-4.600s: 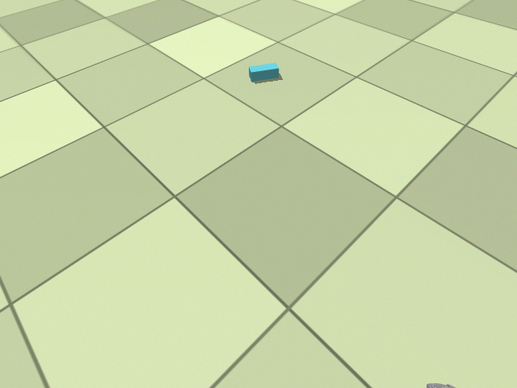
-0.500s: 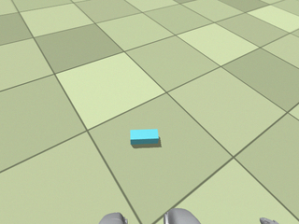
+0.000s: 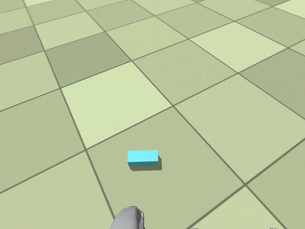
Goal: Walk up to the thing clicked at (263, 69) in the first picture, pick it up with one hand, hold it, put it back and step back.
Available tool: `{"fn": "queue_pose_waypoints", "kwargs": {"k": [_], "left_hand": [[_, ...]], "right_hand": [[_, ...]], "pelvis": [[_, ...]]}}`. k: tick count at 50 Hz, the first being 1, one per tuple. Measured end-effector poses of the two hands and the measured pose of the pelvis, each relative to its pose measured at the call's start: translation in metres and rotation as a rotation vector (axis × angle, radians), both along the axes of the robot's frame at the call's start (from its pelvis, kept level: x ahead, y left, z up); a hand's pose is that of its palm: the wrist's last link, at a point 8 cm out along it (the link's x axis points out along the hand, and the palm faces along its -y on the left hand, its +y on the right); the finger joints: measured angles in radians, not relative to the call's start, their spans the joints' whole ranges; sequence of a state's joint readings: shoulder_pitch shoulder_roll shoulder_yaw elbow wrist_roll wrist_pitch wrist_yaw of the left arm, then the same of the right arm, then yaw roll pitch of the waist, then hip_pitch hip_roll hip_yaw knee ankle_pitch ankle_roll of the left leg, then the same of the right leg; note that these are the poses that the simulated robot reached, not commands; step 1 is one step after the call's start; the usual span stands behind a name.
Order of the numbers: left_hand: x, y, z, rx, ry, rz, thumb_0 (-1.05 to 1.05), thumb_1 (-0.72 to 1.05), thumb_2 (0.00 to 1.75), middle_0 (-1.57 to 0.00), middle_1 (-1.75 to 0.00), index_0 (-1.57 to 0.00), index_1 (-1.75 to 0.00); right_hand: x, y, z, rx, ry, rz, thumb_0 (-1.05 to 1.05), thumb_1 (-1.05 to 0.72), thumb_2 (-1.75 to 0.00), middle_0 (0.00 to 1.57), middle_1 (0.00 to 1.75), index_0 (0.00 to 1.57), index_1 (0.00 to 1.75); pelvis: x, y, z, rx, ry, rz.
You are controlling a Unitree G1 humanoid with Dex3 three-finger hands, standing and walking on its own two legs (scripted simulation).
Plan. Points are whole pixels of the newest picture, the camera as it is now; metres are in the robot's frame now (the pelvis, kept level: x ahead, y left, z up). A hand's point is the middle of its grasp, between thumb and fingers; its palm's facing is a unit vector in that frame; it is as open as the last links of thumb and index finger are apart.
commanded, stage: walk up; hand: left
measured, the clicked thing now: (143, 158) +0.62 +0.15 -0.73
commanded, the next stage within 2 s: none
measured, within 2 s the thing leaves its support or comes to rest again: neither
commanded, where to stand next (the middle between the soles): +0.30 -0.06 m, yaw +4 degrees
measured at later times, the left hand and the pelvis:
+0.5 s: hand (107, 195) +0.22 +0.19 -0.14, palm faces -0.01 -0.90 -0.43, open 7.3 cm; pelvis +0.15 -0.11 -0.02, yaw +1 degrees
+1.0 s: hand (111, 195) +0.22 +0.18 -0.16, palm faces +0.07 -0.90 -0.44, open 7.3 cm; pelvis +0.18 -0.11 -0.02, yaw +6 degrees
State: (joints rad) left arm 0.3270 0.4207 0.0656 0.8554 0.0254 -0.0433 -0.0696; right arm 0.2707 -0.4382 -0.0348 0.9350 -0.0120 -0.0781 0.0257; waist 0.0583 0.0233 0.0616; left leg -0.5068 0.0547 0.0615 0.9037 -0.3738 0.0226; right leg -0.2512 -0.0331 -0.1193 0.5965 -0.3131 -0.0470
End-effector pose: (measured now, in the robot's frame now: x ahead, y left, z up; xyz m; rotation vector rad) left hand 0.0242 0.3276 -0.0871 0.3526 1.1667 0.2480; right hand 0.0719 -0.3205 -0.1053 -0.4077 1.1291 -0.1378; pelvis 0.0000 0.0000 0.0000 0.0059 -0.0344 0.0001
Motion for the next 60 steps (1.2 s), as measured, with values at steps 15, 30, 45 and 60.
{"fn": "queue_pose_waypoints", "kwargs": {"k": [15,30,45,60], "left_hand": [[0.108,-0.058,-0.036,-0.089,0.01,-0.045,0.01,0.91,0.9,-0.21,-0.3,-0.21,-0.3],[0.18,-0.125,-0.001,0.067,-0.043,-0.008,0.01,0.91,0.9,-0.2,-0.3,-0.21,-0.3],[0.182,-0.122,-0.015,0.076,0.008,0.061,0.01,0.9,0.9,-0.21,-0.3,-0.21,-0.3],[0.193,-0.11,-0.032,-0.007,0.022,0.079,0.01,0.91,0.9,-0.21,-0.3,-0.21,-0.3]], "right_hand": [[0.086,-0.043,0.019,-0.063,-0.088,-0.028,0.01,-0.9,-0.9,0.2,0.3,0.21,0.3],[0.149,-0.143,-0.025,-0.025,0.06,-0.047,0.01,-0.91,-0.9,0.2,0.3,0.2,0.3],[0.237,-0.108,-0.03,0.024,0.051,0.061,0.01,-0.91,-0.9,0.2,0.3,0.2,0.3],[0.261,-0.066,-0.014,0.041,-0.012,0.059,0.01,-0.9,-0.9,0.2,0.3,0.2,0.3]], "pelvis": [[0.09,-0.041,-0.009,0.032,-0.031,0.016],[0.163,-0.128,-0.015,0.008,-0.023,0.038],[0.185,-0.123,-0.018,0.016,0.01,0.107],[0.193,-0.098,-0.011,-0.013,-0.004,0.107]]}}
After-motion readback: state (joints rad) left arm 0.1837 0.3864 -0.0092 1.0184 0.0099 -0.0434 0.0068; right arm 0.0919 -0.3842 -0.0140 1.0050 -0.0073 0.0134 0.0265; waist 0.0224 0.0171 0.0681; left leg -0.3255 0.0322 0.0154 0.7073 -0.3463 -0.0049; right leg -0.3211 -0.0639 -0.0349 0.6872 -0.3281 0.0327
